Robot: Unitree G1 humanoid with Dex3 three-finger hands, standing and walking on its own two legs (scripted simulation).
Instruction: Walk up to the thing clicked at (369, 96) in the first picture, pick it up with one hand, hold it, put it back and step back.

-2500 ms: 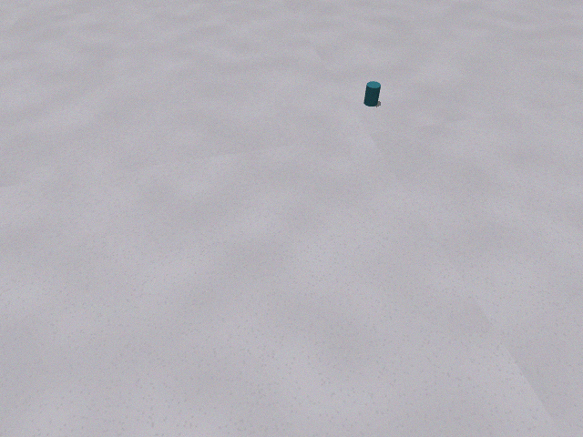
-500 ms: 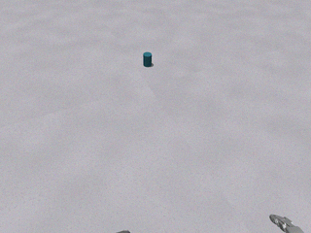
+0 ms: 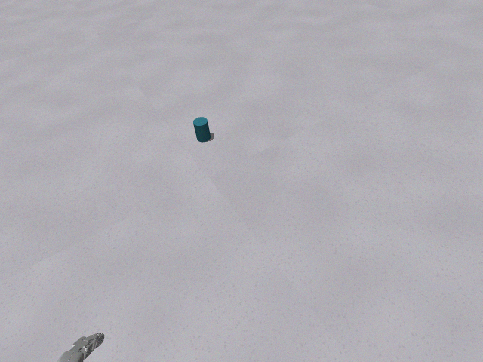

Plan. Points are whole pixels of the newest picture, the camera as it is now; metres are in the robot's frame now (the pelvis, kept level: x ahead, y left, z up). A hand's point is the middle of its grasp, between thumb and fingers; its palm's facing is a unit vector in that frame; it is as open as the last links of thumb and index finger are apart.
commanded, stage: walk up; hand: left
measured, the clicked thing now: (202, 129) +1.54 +0.32 -0.69
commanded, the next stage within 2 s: none
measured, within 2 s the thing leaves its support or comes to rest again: neither
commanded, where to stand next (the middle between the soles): +1.25 +0.07 m, yaw +0 degrees
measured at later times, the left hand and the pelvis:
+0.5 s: hand (103, 286) +0.32 +0.34 -0.14, palm faces -0.05 -0.94 -0.34, open 7.4 cm; pelvis +0.28 +0.06 +0.01, yaw -1 degrees
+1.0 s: hand (149, 175) +0.61 +0.28 -0.10, palm faces +0.00 -0.92 -0.38, open 7.4 cm; pelvis +0.52 +0.01 +0.01, yaw +1 degrees
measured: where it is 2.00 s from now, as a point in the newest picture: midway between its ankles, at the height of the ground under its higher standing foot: (244, 203)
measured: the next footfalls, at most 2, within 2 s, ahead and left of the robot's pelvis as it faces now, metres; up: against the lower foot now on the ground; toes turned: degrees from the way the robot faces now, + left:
left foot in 0.32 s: +0.36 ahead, +0.17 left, +0.00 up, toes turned +7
right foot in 0.76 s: +0.60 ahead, -0.10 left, +0.00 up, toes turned -6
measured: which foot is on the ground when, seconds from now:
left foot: up 0.00-0.30, down 0.32-0.78, up 0.80-1.00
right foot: down 0.00-0.34, up 0.36-0.74, down 0.76-1.00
